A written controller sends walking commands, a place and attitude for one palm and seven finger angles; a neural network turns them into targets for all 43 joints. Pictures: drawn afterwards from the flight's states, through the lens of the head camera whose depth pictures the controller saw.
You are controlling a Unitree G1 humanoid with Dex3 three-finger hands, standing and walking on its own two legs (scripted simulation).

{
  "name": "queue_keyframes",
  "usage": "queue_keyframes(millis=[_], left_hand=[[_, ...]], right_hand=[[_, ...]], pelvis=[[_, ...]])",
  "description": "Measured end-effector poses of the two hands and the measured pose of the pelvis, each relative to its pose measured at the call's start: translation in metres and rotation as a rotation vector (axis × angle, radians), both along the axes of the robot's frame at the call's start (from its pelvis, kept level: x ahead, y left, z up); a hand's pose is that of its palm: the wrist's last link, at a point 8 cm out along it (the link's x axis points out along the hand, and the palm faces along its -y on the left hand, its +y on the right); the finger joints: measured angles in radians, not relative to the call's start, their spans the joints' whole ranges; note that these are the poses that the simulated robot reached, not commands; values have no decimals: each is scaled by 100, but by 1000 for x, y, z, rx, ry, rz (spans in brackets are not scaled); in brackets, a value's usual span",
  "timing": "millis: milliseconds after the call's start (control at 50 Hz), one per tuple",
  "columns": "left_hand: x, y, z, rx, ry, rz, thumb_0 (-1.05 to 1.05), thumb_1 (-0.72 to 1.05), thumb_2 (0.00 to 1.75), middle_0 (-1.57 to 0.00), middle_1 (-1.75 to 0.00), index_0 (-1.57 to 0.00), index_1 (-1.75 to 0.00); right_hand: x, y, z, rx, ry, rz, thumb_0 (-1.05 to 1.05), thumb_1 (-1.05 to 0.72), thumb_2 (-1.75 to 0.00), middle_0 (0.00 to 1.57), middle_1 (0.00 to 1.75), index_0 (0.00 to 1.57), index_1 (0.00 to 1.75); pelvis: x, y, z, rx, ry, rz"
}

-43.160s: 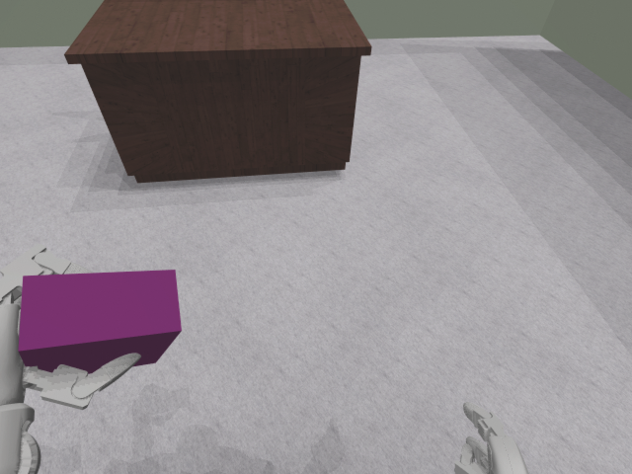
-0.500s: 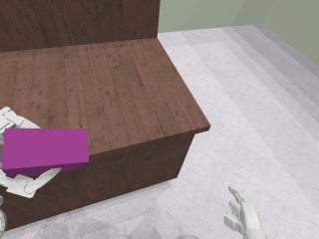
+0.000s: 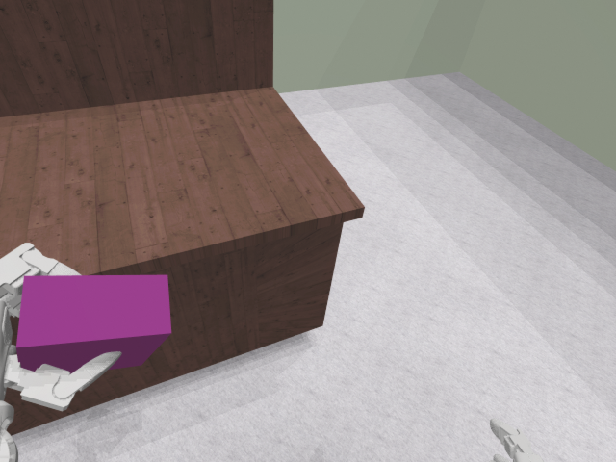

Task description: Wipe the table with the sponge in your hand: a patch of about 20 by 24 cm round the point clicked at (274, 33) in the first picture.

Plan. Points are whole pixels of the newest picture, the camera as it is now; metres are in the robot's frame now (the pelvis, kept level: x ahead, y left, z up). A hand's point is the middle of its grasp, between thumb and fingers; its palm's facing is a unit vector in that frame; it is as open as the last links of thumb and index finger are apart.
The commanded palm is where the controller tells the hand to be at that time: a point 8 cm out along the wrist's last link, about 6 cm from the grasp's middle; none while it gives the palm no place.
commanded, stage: stop stepping back and stand still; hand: left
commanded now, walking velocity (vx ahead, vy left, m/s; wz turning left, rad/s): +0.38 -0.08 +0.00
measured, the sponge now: (113, 327) +0.23 +0.21 +0.13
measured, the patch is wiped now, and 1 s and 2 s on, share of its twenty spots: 1.00 1.00 1.00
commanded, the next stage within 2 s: stand and wait in 0.62 s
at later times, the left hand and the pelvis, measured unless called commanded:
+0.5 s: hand (75, 383) +0.15 +0.20 +0.17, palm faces +0.30 -0.89 -0.35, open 9.8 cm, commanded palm +0.10 +0.25 +0.19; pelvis -0.07 -0.02 +0.01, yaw -2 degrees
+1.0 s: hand (116, 334) +0.19 +0.18 +0.18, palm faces +0.36 -0.85 -0.38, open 9.8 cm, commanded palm +0.14 +0.22 +0.19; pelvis -0.03 -0.05 +0.01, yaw -1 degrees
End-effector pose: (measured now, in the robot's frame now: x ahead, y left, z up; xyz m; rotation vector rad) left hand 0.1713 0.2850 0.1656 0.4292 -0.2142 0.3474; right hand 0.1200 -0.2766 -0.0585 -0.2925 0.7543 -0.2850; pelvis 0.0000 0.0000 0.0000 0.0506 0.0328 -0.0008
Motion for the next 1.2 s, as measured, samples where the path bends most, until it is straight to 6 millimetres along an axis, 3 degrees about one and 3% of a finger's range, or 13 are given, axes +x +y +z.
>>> queue_keyframes(millis=[60,140,200,240,360,440,520,640,800,880,960,1060,1200], left_hand=[[-17,-8,14,27,-19,-2,-2,-49,107,-75,-134,-76,-137],[-26,-19,34,50,-99,-2,-2,-49,107,-75,-134,-77,-137],[-28,-24,30,62,-111,21,-2,-49,107,-75,-134,-77,-137],[-30,-27,20,18,-78,22,-2,-49,107,-75,-134,-76,-137],[-48,-44,3,-45,31,-48,-2,-48,107,-75,-134,-76,-137],[-57,-48,10,-30,4,-98,-2,-49,107,-75,-134,-77,-137],[-53,-39,22,30,-70,-97,-2,-49,107,-76,-134,-77,-137],[-43,-29,26,23,-46,-20,-2,-49,107,-75,-134,-76,-137],[-38,-68,-1,-25,48,-52,-2,-48,107,-75,-135,-76,-137],[-35,-75,14,-25,-12,-83,-2,-49,107,-75,-134,-77,-137],[-26,-67,27,39,-77,-71,-2,-49,107,-76,-134,-77,-137],[-9,-61,20,27,-13,6,-2,-49,107,-75,-134,-76,-137],[-3,-81,7,-52,34,-33,-2,-48,107,-75,-135,-76,-137]], right_hand=[[-12,9,0,60,-62,-10,2,-91,-90,20,29,20,30],[-22,24,-19,136,-44,43,2,-91,-90,20,29,20,30],[-24,29,-42,170,-5,86,1,-91,-90,20,30,20,30],[-26,30,-47,182,37,97,2,-91,-90,20,30,20,30],[-37,24,-18,169,23,77,2,-91,-90,20,30,20,30],[-41,14,6,85,-24,71,2,-91,-90,20,30,20,30],[-42,6,15,33,-74,66,2,-91,-90,20,30,20,30],[-52,5,9,113,-67,36,1,-91,-90,20,29,20,30],[-55,-6,-24,137,76,66,1,-91,-90,20,30,20,30],[-45,-15,-17,104,96,56,2,-91,-90,20,30,20,30],[-23,-21,-12,82,36,30,2,-91,-90,20,30,20,30],[8,-19,-4,118,-27,59,2,-91,-90,20,29,20,30],[39,-20,10,107,-69,99,2,-91,-90,20,30,20,30]], pelvis=[[-5,-2,4,-5,-18,-12],[-13,-11,4,-23,-40,7],[-25,-19,-8,-47,-56,16],[-35,-22,-7,-57,-65,25],[-49,-28,9,-31,-33,-8],[-56,-27,13,-35,-11,-39],[-67,-23,8,-52,-28,-37],[-60,-29,15,-57,-15,-29],[-51,-51,5,-90,-17,-10],[-42,-52,9,-73,-18,-17],[-34,-51,4,-67,-19,-23],[-21,-59,11,-68,-10,-17],[-12,-64,14,-69,-5,-20]])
